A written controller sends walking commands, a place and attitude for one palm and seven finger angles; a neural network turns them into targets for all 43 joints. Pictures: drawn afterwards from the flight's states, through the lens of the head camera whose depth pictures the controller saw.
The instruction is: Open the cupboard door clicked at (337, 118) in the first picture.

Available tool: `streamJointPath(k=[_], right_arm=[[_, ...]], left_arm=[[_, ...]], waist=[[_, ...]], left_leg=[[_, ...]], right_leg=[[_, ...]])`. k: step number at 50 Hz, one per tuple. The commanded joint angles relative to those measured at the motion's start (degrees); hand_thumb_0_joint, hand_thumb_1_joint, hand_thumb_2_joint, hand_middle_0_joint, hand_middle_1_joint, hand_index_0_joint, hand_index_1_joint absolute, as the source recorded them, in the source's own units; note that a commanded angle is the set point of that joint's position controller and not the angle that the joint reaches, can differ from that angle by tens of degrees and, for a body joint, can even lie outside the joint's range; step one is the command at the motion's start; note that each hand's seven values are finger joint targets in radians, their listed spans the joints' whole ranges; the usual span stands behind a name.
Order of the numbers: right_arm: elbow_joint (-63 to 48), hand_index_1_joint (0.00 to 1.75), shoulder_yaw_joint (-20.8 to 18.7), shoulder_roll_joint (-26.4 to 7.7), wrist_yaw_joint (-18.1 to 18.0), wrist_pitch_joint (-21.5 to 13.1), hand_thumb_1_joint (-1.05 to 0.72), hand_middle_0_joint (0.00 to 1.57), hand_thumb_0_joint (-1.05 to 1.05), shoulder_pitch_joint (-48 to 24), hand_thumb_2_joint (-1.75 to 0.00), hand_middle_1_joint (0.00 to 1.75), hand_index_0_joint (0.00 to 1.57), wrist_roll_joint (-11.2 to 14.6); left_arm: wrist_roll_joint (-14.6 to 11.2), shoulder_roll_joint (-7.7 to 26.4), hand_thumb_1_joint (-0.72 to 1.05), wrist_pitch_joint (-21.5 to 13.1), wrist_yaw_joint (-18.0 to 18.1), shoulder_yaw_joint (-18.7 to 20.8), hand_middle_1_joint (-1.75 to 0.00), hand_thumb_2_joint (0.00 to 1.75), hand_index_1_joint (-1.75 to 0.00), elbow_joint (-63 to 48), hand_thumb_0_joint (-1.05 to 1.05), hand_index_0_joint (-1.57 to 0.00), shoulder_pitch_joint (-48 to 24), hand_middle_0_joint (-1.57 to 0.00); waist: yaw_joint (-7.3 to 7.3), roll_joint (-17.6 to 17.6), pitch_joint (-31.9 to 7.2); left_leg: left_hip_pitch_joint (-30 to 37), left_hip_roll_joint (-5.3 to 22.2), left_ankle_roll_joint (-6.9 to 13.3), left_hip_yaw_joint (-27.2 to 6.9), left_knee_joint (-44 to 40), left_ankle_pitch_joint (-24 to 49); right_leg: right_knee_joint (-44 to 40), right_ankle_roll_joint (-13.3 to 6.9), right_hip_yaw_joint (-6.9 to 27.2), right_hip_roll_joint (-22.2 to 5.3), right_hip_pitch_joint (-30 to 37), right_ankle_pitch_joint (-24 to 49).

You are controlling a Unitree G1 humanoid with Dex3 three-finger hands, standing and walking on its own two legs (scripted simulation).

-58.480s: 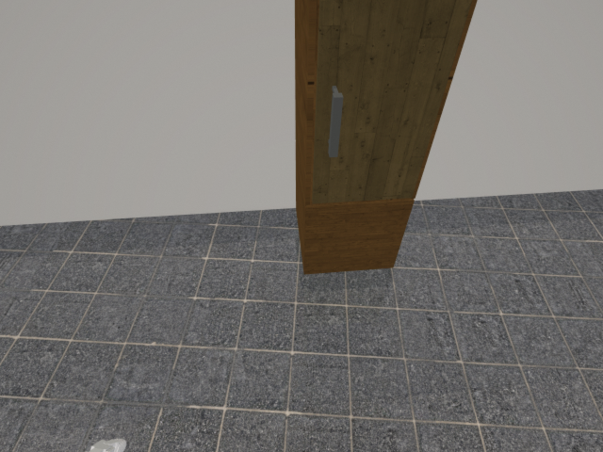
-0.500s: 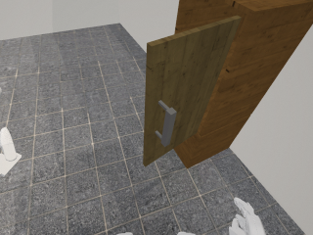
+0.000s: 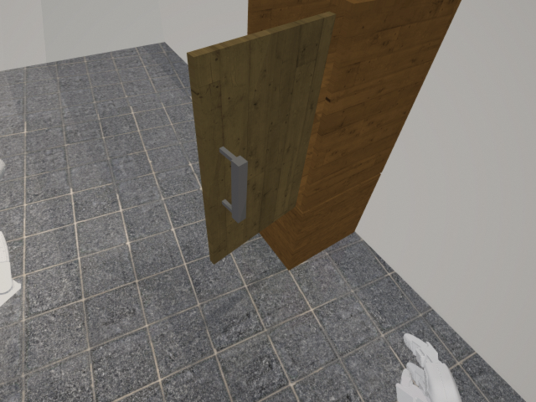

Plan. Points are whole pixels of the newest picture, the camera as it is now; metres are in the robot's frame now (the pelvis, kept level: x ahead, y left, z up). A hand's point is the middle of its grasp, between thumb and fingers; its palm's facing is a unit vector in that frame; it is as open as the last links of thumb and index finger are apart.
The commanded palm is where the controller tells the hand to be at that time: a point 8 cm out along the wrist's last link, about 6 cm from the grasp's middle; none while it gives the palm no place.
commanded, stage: stop stepping back and stand still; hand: left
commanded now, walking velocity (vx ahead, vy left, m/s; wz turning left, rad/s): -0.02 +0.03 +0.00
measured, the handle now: (232, 186) +0.54 +0.10 -0.02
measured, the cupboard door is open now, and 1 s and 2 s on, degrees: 99 99 99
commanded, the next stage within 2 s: let the arm hang, fingers relaxed in 0.72 s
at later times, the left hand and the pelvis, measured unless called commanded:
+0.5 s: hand out of the picture +0.12 +0.28 +0.16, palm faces +0.48 -0.76 -0.45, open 7.4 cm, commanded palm +0.06 +0.31 +0.18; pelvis -0.08 +0.00 +0.00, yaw +1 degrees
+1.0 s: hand out of the picture +0.09 +0.23 -0.08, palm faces +0.10 -0.93 -0.35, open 7.4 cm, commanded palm none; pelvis -0.08 +0.00 -0.01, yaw +3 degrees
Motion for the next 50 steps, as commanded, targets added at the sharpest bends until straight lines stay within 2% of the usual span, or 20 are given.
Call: streamJointPath(k=[1, 3, 5, 7, 9, 11, 14, 17, 19, 21, 23, 26, 31, 35, 40, 41, 43, 46, 48, 50], right_arm=[[-6.59, 0.3, -2.94, -7.74, -1.1, -4.1, -0.9, 0.2, 0.0, -1.96, -0.9, 0.3, 0.2, 1.04], [-7.04, 0.3, -2.77, -7.8, -1.22, -4.46, -0.9, 0.2, 0.0, -2.73, -0.9, 0.3, 0.2, -0.28], [-7.33, 0.3, -2.71, -8.01, -1.28, -5.1, -0.9, 0.2, 0.0, -3.99, -0.9, 0.3, 0.2, -0.61], [-8.1, 0.3, -2.48, -7.79, -1.48, -5.19, -0.9, 0.2, 0.0, -5.71, -0.9, 0.3, 0.2, -0.68], [-8.84, 0.3, -2.86, -6.55, -0.89, -4.79, -0.9, 0.2, 0.0, -5.2, -0.9, 0.3, 0.2, -0.5], [-7.21, 0.3, -3.61, -6.82, -0.67, -4.08, -0.9, 0.2, 0.0, -4.69, -0.9, 0.3, 0.2, -0.45], [-6.09, 0.3, -2.37, -4.76, -0.85, -4.61, -0.9, 0.2, 0.0, -3.2, -0.9, 0.3, 0.2, -0.54], [-4.67, 0.3, -2.06, -4.93, -1.96, -5.62, -0.9, 0.2, 0.0, -2.22, -0.9, 0.3, 0.2, -0.75], [-5.01, 0.3, -2.62, -5.8, -2.17, -6.12, -0.9, 0.2, 0.0, -1.55, -0.9, 0.3, 0.2, -0.37], [-6.0, 0.3, -2.85, -6.51, -2.25, -6.35, -0.9, 0.2, 0.0, -1.72, -0.9, 0.3, 0.2, 0.05], [-5.29, 0.3, -2.15, -5.83, -1.76, -6.15, -0.9, 0.2, 0.0, -2.06, -0.9, 0.3, 0.2, -0.35], [-5.36, 0.3, -2.33, -6.19, -1.56, -6.79, -0.9, 0.2, 0.0, -3.09, -0.9, 0.3, 0.2, -0.38], [-5.55, 0.3, -2.07, -5.95, -1.59, -7.49, -0.9, 0.2, 0.0, -3.6, -0.9, 0.3, 0.2, -0.8], [-6.03, 0.3, -1.85, -5.27, -1.47, -7.05, -0.9, 0.2, 0.0, -3.5, -0.9, 0.3, 0.2, -0.89], [-5.9, 0.3, -2.38, -4.9, -0.82, -6.55, -0.9, 0.2, 0.0, -2.7, -0.9, 0.3, 0.2, -0.68], [7.45, 0.3, -5.02, -8.19, 3.69, -8.61, -0.9, 0.2, 0.0, -3.72, -0.9, 0.3, 0.2, 0.51], [7.27, 0.3, -5.46, -7.54, 3.78, -1.97, -0.9, 0.2, 0.0, 2.68, -0.9, 0.3, 0.2, -0.55], [7.01, 0.3, -3.82, -7.48, 3.44, 0.74, -0.9, 0.2, 0.0, 0.51, -0.9, 0.3, 0.2, -1.62], [7.6, 0.3, -3.42, -7.06, 3.3, 1.62, -0.9, 0.2, 0.0, -0.36, -0.9, 0.3, 0.2, -1.96], [9.47, 0.3, -3.33, -6.77, 3.25, 3.11, -0.9, 0.2, 0.0, -0.68, -0.9, 0.3, 0.2, -2.02]], left_arm=[[-0.04, 4.61, 0.9, -0.61, 1.91, 1.3, -0.3, 0.9, -0.3, -0.52, 0.0, -0.2, -4.83, -0.2], [0.44, 5.05, 0.9, -0.14, 2.06, 0.97, -0.3, 0.9, -0.3, -1.6, 0.0, -0.2, -5.58, -0.2], [1.11, 5.28, 0.9, -0.49, 1.92, 0.52, -0.3, 0.9, -0.3, -4.62, 0.0, -0.2, -9.2, -0.2], [1.53, 6.39, 0.9, -0.85, 2.05, 1.84, -0.3, 0.9, -0.3, -6.27, 0.0, -0.2, -9.28, -0.2], [1.28, 6.58, 0.9, -1.04, 2.03, 2.18, -0.3, 0.9, -0.3, -8.11, 0.0, -0.2, -7.39, -0.2], [1.01, 7.84, 0.9, -1.42, 2.32, 3.71, -0.3, 0.9, -0.3, -9.68, 0.0, -0.2, -7.52, -0.2], [1.72, 6.36, 0.9, -2.1, 2.87, 3.48, -0.3, 0.9, -0.3, -5.76, 0.0, -0.2, -9.82, -0.2], [2.04, 4.68, 0.9, -2.11, 3.09, 1.91, -0.3, 0.9, -0.3, 1.3, 0.0, -0.2, -12.03, -0.2], [1.88, 3.34, 0.9, -2.25, 2.97, 0.66, -0.3, 0.9, -0.3, 2.03, 0.0, -0.2, -11.67, -0.2], [1.6, 3.18, 0.9, -2.45, 2.73, 0.69, -0.3, 0.9, -0.3, 1.12, 0.0, -0.2, -10.52, -0.2], [1.71, 4.13, 0.9, -2.6, 2.33, 1.26, -0.3, 0.9, -0.3, 0.0, 0.0, -0.2, -9.71, -0.2], [1.94, 3.9, 0.9, -2.83, 1.91, 0.17, -0.3, 0.9, -0.3, -2.41, 0.0, -0.2, -12.68, -0.2], [2.17, 5.34, 0.9, -2.99, 2.28, 2.14, -0.3, 0.9, -0.3, -4.28, 0.0, -0.2, -12.55, -0.2], [2.14, 4.13, 0.9, -2.85, 2.57, 2.19, -0.3, 0.9, -0.3, -4.08, 0.0, -0.2, -11.67, -0.2], [1.17, 3.17, 0.9, -2.79, 2.06, 1.53, -0.3, 0.9, -0.3, -1.69, 0.0, -0.2, -9.32, -0.2], [4.02, -8.63, 0.9, 5.56, -5.59, -24.16, -0.3, 0.9, -0.3, 41.91, 0.0, -0.2, -13.96, -0.2], [5.7, -10.91, 0.9, 12.7, -7.34, -22.27, -0.3, 0.9, -0.3, 43.4, 0.0, -0.2, -12.57, -0.2], [5.69, -11.12, 0.9, 12.43, -7.44, -23.13, -0.3, 0.9, -0.3, 50.58, 0.0, -0.2, -17.3, -0.2], [5.82, -8.84, 0.9, 12.05, -7.14, -23.13, -0.3, 0.9, -0.3, 57.05, 0.0, -0.2, -19.2, -0.2], [5.3, -6.92, 0.9, 11.91, -6.74, -23.76, -0.3, 0.9, -0.3, 64.07, 0.0, -0.2, -21.87, -0.2]], waist=[[0.39, 8.75, -5.65], [0.85, 11.19, -4.2], [1.14, 10.01, -1.56], [1.36, 7.36, 0.09], [0.59, -0.16, -0.11], [1.39, -3.21, 2.91], [0.25, 0.54, 3.07], [0.05, 2.46, 3.94], [0.48, 6.68, 3.19], [0.6, 7.6, 1.15], [0.23, 5.36, -0.62], [0.4, 1.97, 0.53], [0.7, 9.71, 1.95], [0.7, 11.07, 1.69], [0.12, 2.93, -1.27], [-2.75, 1.1, 0.4], [-1.66, 1.81, -1.95], [0.8, -4.27, -1.67], [1.26, -10.85, -1.9], [0.67, -10.93, 0.96]], left_leg=[[23.22, 10.51, 3.25, -9.74, -5.76, 31.04], [17.29, 11.96, 3.81, -13.94, -10.47, 25.47], [8.56, 11.97, 3.79, -14.98, -15.15, 8.22], [1.75, 8.82, 2.62, -11.82, -15.35, -9.08], [5.03, 1.49, -0.86, -5.35, -2.24, -9.96], [4.61, -0.77, -2.37, -4.57, 18.18, -8.62], [-0.83, 2.49, -1.58, -4.72, 12.9, -8.79], [7.35, 1.66, -0.29, -1.2, -2.34, -6.49], [11.27, 3.46, 1.38, -3.79, -8.43, -9.79], [10.34, 7.22, 3.11, -8.8, -8.83, -4.4], [8.13, 6.76, 2.62, -8.3, -8.2, 1.78], [5.94, 6.69, 2.15, -8.24, -9.0, -2.22], [5.73, 9.3, 2.46, -11.64, -14.94, -12.3], [4.76, 9.42, 2.09, -10.5, -14.34, -10.65], [6.65, 3.86, -0.29, -3.52, -2.73, -0.27], [7.84, 5.76, -0.78, -2.75, 8.32, 8.32], [9.02, 5.5, -0.56, -4.58, 4.07, 11.36], [2.57, 7.98, 2.84, -10.34, -0.52, 11.35], [2.15, 4.22, 1.21, -7.01, 2.19, 9.1], [4.31, 1.05, -0.27, -4.03, 4.02, 0.71]], right_leg=[[3.28, 5.89, 0.35, -4.35, -13.37, 9.16], [3.91, 3.72, 0.43, -3.14, -9.84, 0.14], [3.81, 2.81, 0.35, -2.91, -4.22, -1.86], [-3.97, 1.78, 1.88, -4.61, 0.61, 2.71], [-15.64, -1.53, 12.71, -11.66, -6.37, -8.93], [-21.59, -6.7, 21.38, -20.88, -16.52, -14.3], [-14.47, -6.4, 13.39, -18.71, -8.12, 0.89], [-11.2, -3.55, 9.55, -14.46, -9.72, -3.53], [-7.58, -1.33, 8.82, -11.03, -9.89, -4.4], [-2.85, 0.86, 5.59, -7.38, -6.32, 5.93], [-0.04, 1.06, 3.46, -7.19, -2.78, 12.72], [-0.44, 1.08, 3.49, -6.74, -2.33, 9.84], [2.54, 1.19, 0.49, -4.59, -4.37, 4.78], [1.68, 1.1, -0.75, -4.31, -2.1, 6.37], [-5.19, -1.6, 8.77, -9.99, -1.27, 16.15], [2.12, -1.95, 4.07, -14.39, -9.33, 28.59], [5.47, -1.31, 2.61, -11.34, -10.21, 26.25], [7.02, 0.35, 0.32, -7.92, -5.96, 17.53], [2.45, -1.13, 4.33, -11.45, -1.67, 25.86], [-2.35, -3.67, 7.79, -15.14, -3.0, 30.34]])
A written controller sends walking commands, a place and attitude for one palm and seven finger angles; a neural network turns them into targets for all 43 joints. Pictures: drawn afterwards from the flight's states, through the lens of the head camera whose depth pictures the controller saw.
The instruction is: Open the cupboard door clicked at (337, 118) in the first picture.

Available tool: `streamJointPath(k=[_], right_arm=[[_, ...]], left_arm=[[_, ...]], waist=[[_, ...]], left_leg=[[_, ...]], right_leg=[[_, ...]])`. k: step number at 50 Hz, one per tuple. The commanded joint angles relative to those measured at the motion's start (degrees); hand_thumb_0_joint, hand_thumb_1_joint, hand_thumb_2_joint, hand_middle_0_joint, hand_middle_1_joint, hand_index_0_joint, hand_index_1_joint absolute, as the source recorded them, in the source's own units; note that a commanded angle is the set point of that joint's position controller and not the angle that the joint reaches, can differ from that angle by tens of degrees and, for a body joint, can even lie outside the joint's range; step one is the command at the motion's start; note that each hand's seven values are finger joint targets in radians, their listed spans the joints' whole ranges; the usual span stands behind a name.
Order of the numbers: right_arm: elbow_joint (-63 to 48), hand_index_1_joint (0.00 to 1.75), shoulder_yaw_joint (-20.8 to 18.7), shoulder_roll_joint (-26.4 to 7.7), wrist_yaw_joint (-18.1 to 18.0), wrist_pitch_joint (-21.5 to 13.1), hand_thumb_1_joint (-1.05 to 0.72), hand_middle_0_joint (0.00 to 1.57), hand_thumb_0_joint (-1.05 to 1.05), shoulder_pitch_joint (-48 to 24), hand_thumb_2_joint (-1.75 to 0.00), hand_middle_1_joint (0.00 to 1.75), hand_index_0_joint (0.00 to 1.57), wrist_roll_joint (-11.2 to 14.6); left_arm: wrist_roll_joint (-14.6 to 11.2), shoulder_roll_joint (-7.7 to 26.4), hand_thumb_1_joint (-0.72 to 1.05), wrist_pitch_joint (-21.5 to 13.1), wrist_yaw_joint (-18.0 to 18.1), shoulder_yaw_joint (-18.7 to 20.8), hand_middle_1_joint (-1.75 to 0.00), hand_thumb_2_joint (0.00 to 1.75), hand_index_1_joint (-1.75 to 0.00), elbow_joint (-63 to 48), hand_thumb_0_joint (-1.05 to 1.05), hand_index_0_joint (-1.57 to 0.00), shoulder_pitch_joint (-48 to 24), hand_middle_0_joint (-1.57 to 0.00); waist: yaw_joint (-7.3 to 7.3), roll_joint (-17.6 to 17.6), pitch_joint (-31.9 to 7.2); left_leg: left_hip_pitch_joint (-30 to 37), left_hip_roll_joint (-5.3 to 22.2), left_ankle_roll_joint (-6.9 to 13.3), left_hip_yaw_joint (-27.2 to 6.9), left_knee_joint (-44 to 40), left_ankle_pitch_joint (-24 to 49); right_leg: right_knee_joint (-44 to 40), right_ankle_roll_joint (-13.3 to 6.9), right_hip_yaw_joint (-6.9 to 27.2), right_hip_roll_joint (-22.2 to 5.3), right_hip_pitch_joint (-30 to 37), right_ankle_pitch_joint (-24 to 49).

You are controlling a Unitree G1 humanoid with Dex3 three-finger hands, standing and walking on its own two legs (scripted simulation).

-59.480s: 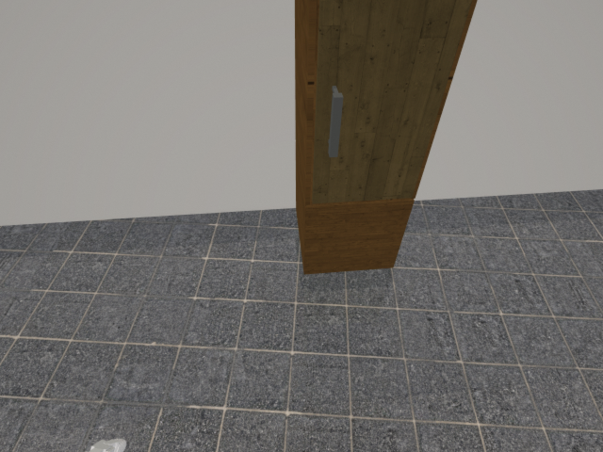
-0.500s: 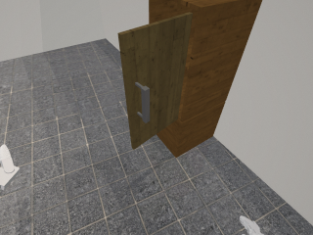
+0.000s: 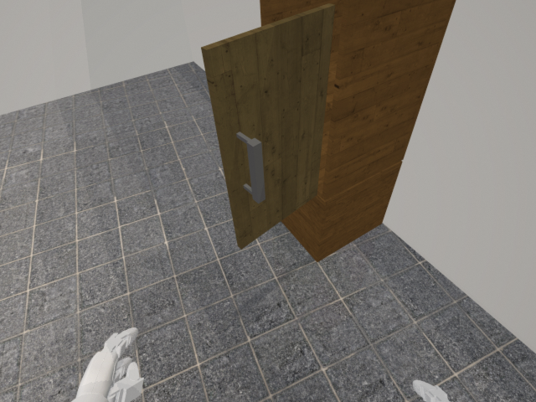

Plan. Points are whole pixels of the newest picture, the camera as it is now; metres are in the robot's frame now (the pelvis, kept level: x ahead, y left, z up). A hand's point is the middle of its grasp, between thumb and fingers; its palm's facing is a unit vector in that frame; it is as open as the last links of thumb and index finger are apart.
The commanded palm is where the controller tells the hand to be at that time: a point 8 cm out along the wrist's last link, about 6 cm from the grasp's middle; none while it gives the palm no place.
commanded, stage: let the arm hang, fingers relaxed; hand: left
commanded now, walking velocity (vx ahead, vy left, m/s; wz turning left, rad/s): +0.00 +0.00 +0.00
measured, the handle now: (250, 168) +0.62 +0.07 -0.02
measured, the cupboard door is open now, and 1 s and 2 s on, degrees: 99 99 99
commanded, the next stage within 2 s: look to check the result in 0.92 s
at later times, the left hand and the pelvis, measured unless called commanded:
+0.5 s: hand out of the picture -0.02 +0.21 -0.14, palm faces +0.01 -0.96 -0.29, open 7.3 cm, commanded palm none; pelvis -0.02 +0.00 +0.02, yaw +0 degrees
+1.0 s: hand out of the picture +0.02 +0.20 -0.15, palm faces +0.00 -0.97 -0.24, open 7.4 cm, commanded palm none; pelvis -0.02 +0.00 +0.02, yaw +0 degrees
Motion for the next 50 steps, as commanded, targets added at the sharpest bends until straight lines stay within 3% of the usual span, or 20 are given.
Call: streamJointPath(k=[1, 3, 4, 5, 7, 9, 12, 14, 17, 25, 27, 37, 43, 50], right_arm=[[-2.71, 0.3, -1.2, -5.23, -0.54, 1.13, -0.9, 0.2, 0.0, 0.5, -0.9, 0.3, 0.2, -0.39], [0.57, 0.3, -0.42, -3.81, -0.62, 1.56, -0.9, 0.2, 0.0, 1.35, -0.9, 0.3, 0.2, -0.41], [1.83, 0.3, 0.03, -3.64, -0.73, 1.59, -0.9, 0.2, 0.0, 1.3, -0.9, 0.3, 0.2, -0.39], [3.02, 0.3, 0.39, -3.29, -0.83, 1.55, -0.9, 0.2, 0.0, 1.25, -0.9, 0.3, 0.2, -0.34], [4.63, 0.3, 0.21, -2.61, -1.16, 1.61, -0.9, 0.2, 0.0, 1.56, -0.9, 0.3, 0.2, -0.38], [6.53, 0.3, 0.4, -2.55, -1.26, 1.86, -0.9, 0.2, 0.0, 2.55, -0.9, 0.3, 0.2, -0.14], [8.83, 0.3, 0.04, -3.0, -1.41, 2.08, -0.9, 0.2, 0.0, 4.15, -0.9, 0.3, 0.2, 0.16], [10.38, 0.3, -0.08, -3.42, -1.45, 2.14, -0.9, 0.2, 0.0, 4.85, -0.9, 0.3, 0.2, 0.18], [12.27, 0.3, -0.06, -3.35, -1.44, 2.15, -0.9, 0.2, 0.0, 5.37, -0.9, 0.3, 0.2, 0.26], [14.8, 0.3, -0.2, -3.89, -1.33, 2.21, -0.9, 0.2, 0.0, 5.33, -0.9, 0.3, 0.2, 0.17], [15.12, 0.3, -0.28, -3.68, -1.22, 2.36, -0.9, 0.2, 0.0, 5.02, -0.9, 0.3, 0.2, 0.1], [15.86, 0.3, -0.14, -3.65, -1.24, 1.94, -0.9, 0.2, 0.0, 3.82, -0.9, 0.3, 0.2, 0.08], [15.94, 0.3, -0.13, -4.52, -1.35, 1.47, -0.9, 0.2, 0.0, 3.14, -0.9, 0.3, 0.2, 0.16], [15.99, 0.3, -0.3, -5.7, -1.34, 1.54, -0.9, 0.2, 0.0, 2.01, -0.9, 0.3, 0.2, 0.15]], left_arm=[[-0.29, 9.56, 0.9, -2.93, 0.47, -0.1, -0.3, 0.9, -0.3, 6.06, 0.0, -0.2, -0.56, -0.2], [-0.9, 8.11, 0.9, -3.0, 0.74, -1.24, -0.3, 0.9, -0.3, 11.66, 0.0, -0.2, -1.68, -0.2], [-1.25, 7.21, 0.9, -2.98, 0.8, -1.82, -0.3, 0.9, -0.3, 14.17, 0.0, -0.2, -1.56, -0.2], [-1.43, 6.48, 0.9, -2.93, 0.88, -2.13, -0.3, 0.9, -0.3, 16.8, 0.0, -0.2, -0.69, -0.2], [-1.22, 4.58, 0.9, -3.04, 1.07, -1.34, -0.3, 0.9, -0.3, 20.79, 0.0, -0.2, 1.6, -0.2], [-1.49, 5.35, 0.9, -3.14, 1.01, -1.92, -0.3, 0.9, -0.3, 23.94, 0.0, -0.2, 1.04, -0.2], [-1.57, 5.39, 0.9, -3.3, 0.88, -2.3, -0.3, 0.9, -0.3, 27.42, 0.0, -0.2, -0.47, -0.2], [-1.64, 5.45, 0.9, -3.39, 0.85, -2.51, -0.3, 0.9, -0.3, 29.56, 0.0, -0.2, -0.85, -0.2], [-1.7, 5.68, 0.9, -3.37, 0.9, -2.67, -0.3, 0.9, -0.3, 32.23, 0.0, -0.2, -1.11, -0.2], [-1.56, 6.6, 0.9, -3.4, 1.1, -2.64, -0.3, 0.9, -0.3, 35.48, 0.0, -0.2, -1.46, -0.2], [-1.49, 6.74, 0.9, -3.36, 1.14, -2.58, -0.3, 0.9, -0.3, 35.72, 0.0, -0.2, -1.64, -0.2], [-1.42, 6.92, 0.9, -3.67, 1.17, -2.42, -0.3, 0.9, -0.3, 36.33, 0.0, -0.2, -2.78, -0.2], [-1.52, 7.49, 0.9, -4.06, 1.14, -2.3, -0.3, 0.9, -0.3, 36.33, 0.0, -0.2, -3.33, -0.2], [-1.56, 8.09, 0.9, -4.14, 1.09, -2.35, -0.3, 0.9, -0.3, 36.4, 0.0, -0.2, -4.43, -0.2]], waist=[[0.61, -12.86, 1.77], [0.26, -3.71, 1.72], [0.62, 2.43, 2.2], [1.19, 6.41, 1.68], [1.89, 9.2, -0.51], [1.71, 8.82, -1.36], [1.31, 0.93, 0.78], [1.17, -0.88, 2.65], [1.17, -1.99, 4.94], [1.1, -4.41, 6.3], [0.99, -4.5, 7.14], [1.12, -1.25, 6.78], [1.28, -1.58, 4.44], [1.13, -1.67, 4.67]], left_leg=[[2.77, 1.69, 0.46, -2.63, -1.95, 7.76], [6.7, 3.25, 0.46, -3.74, -6.69, 14.43], [7.12, 4.47, 0.67, -5.3, -9.2, 17.03], [6.3, 5.53, 1.2, -6.74, -11.07, 17.63], [6.1, 6.1, 1.6, -7.37, -12.02, 16.26], [6.28, 6.03, 1.36, -6.99, -12.81, 13.57], [6.58, 6.38, 1.32, -7.47, -14.35, 10.57], [7.05, 6.4, 1.34, -7.39, -15.31, 9.6], [7.22, 6.46, 1.52, -7.57, -16.85, 8.24], [7.94, 6.2, 1.51, -7.03, -18.63, 4.48], [8.12, 5.87, 1.45, -6.78, -18.47, 3.59], [8.04, 6.19, 1.19, -6.93, -19.23, 6.12], [9.33, 6.53, 1.04, -6.97, -18.92, 10.81], [10.13, 6.59, 0.95, -7.02, -19.22, 10.12]], right_leg=[[-13.14, -4.0, 10.92, -11.32, 4.35, 28.89], [-12.55, -2.44, 9.08, -8.87, 3.83, 25.0], [-12.37, -1.45, 8.06, -7.13, 3.98, 20.26], [-12.74, -0.78, 7.37, -5.89, 5.94, 16.6], [-14.71, -0.64, 6.42, -5.59, 9.39, 14.66], [-15.98, -1.0, 6.42, -5.67, 11.04, 13.98], [-18.55, -1.28, 6.05, -5.76, 9.78, 11.06], [-19.83, -1.33, 6.11, -5.74, 8.26, 9.21], [-20.95, -1.38, 6.08, -5.68, 6.83, 6.57], [-22.06, -1.15, 6.82, -5.77, 5.0, 2.51], [-22.61, -1.14, 6.86, -5.93, 3.63, 0.36], [-22.16, -1.0, 7.16, -6.22, 4.93, 3.42], [-21.69, -0.91, 6.86, -6.42, 7.41, 8.21], [-22.58, -1.07, 7.31, -6.49, 7.17, 7.55]])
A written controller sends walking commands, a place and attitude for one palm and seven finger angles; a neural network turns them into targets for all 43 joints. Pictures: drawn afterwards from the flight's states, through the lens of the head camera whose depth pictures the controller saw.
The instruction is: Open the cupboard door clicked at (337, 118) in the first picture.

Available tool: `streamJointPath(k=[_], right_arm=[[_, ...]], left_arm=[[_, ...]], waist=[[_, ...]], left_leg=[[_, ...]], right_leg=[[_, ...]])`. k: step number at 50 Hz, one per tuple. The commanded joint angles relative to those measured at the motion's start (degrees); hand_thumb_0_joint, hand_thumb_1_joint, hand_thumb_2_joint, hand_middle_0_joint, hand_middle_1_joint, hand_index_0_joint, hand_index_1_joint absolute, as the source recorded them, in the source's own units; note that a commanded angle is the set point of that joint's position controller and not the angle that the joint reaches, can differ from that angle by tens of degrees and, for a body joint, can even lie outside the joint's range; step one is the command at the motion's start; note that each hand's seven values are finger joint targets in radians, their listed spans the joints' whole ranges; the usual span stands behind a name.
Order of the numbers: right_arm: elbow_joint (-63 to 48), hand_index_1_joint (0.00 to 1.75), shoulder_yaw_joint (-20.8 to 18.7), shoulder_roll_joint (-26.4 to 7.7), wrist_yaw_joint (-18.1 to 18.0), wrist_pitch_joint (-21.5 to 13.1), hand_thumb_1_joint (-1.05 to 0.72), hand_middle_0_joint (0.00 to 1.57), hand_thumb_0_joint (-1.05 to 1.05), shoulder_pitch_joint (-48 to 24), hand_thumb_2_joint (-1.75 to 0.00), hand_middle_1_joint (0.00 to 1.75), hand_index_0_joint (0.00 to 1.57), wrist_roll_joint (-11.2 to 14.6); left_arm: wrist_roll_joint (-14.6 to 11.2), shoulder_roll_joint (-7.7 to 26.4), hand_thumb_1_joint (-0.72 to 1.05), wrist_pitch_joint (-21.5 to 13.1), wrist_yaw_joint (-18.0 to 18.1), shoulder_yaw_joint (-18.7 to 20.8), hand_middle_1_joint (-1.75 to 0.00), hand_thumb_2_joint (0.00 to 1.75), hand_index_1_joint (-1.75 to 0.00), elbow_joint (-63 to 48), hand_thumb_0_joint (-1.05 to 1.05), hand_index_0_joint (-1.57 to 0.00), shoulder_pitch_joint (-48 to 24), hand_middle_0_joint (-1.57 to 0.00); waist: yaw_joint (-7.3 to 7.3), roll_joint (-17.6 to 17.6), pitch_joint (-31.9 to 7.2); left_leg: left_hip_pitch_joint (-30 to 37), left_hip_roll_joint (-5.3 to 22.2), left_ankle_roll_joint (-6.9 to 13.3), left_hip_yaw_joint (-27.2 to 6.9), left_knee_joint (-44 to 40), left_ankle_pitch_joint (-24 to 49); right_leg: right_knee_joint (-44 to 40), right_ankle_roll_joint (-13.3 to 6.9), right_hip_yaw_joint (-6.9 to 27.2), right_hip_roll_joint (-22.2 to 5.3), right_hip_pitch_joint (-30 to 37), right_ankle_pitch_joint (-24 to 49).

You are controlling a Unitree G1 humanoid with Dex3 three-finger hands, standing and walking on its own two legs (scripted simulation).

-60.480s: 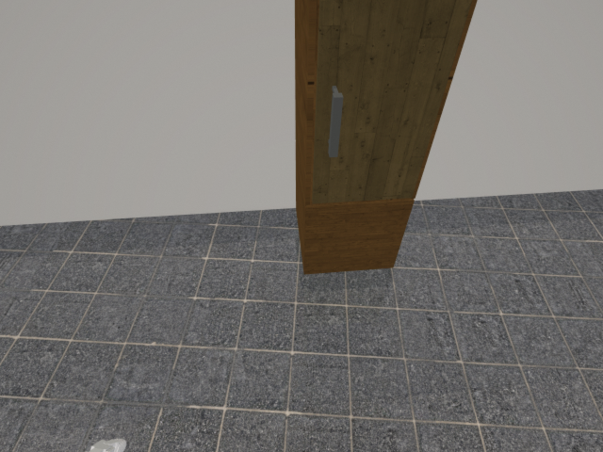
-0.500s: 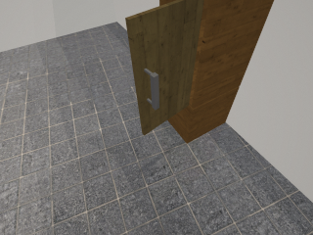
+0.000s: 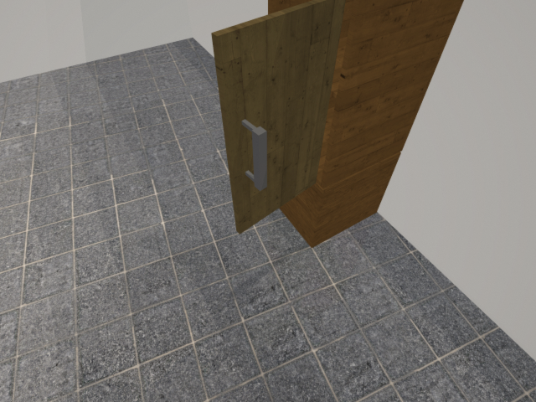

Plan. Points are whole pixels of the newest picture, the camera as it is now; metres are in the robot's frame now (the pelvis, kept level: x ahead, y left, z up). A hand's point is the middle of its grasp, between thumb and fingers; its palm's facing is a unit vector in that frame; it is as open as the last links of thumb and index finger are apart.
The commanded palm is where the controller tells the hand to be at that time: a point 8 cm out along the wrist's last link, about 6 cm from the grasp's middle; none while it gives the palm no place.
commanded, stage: look to check the result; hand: left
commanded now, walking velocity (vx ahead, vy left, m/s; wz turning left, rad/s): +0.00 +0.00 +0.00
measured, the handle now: (254, 156) +0.64 +0.06 -0.04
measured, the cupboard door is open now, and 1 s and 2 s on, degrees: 99 99 99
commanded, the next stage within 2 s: stand and wait in 0.54 s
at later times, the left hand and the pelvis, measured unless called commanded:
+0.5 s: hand out of the picture +0.08 +0.22 -0.16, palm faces -0.01 -0.95 -0.30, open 7.4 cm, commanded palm none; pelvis +0.02 +0.00 +0.00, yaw +0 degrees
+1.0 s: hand out of the picture +0.10 +0.22 -0.16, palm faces -0.03 -0.95 -0.32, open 7.4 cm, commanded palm none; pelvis +0.04 -0.01 +0.00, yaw +0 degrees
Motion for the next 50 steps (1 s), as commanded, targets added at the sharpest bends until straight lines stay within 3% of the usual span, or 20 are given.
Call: streamJointPath(k=[1, 16, 31, 50], right_arm=[[-2.24, 0.3, -1.22, -8.34, -0.67, -0.68, -0.9, 0.2, 0.0, 0.23, -0.9, 0.3, 0.2, 0.05], [-2.42, 0.3, -1.49, -11.16, -0.53, -0.83, -0.9, 0.2, 0.0, -2.94, -0.9, 0.3, 0.2, 0.17], [-2.84, 0.3, -1.26, -13.52, -0.47, -1.14, -0.9, 0.2, 0.0, -5.36, -0.9, 0.3, 0.2, 0.19], [-2.64, 0.3, -1.12, -13.97, -0.65, -1.27, -0.9, 0.2, 0.0, -5.2, -0.9, 0.3, 0.2, 0.19]], left_arm=[[0.11, 10.28, 0.9, -1.24, 0.74, 2.01, -0.3, 0.9, -0.3, -2.45, 0.0, -0.2, 0.63, -0.2], [0.1, 13.04, 0.9, -1.7, 0.71, 2.09, -0.3, 0.9, -0.3, -2.63, 0.0, -0.2, -1.5, -0.2], [0.07, 14.95, 0.9, -1.91, 0.63, 2.1, -0.3, 0.9, -0.3, -3.0, 0.0, -0.2, -3.58, -0.2], [-0.09, 15.32, 0.9, -1.94, 0.72, 2.01, -0.3, 0.9, -0.3, -3.03, 0.0, -0.2, -3.76, -0.2]], waist=[[0.58, 0.08, -1.06], [0.52, -1.38, -2.6], [0.58, -0.52, -4.33], [0.49, -0.82, -5.34]], left_leg=[[1.57, 6.06, 1.29, -6.41, -3.62, 0.81], [4.27, 6.5, 1.24, -6.11, -3.68, 4.88], [6.13, 7.02, 0.99, -6.04, -4.56, 8.17], [7.82, 7.22, 0.78, -5.59, -4.63, 11.23]], right_leg=[[-5.98, -1.27, 7.47, -7.45, -1.7, -2.3], [-6.55, -0.91, 7.48, -8.07, 0.04, 4.03], [-6.6, -0.78, 7.54, -8.42, 2.56, 9.02], [-6.49, -0.75, 7.61, -8.6, 4.24, 13.96]])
